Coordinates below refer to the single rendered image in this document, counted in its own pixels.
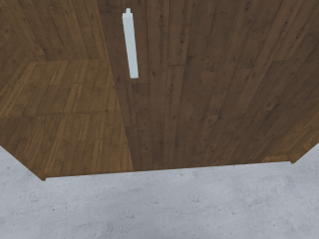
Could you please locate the wardrobe door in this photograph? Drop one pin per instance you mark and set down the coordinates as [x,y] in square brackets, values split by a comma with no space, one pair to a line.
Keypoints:
[220,82]
[299,133]

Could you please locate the handle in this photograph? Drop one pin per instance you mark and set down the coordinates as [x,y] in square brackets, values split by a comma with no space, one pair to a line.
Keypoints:
[129,30]

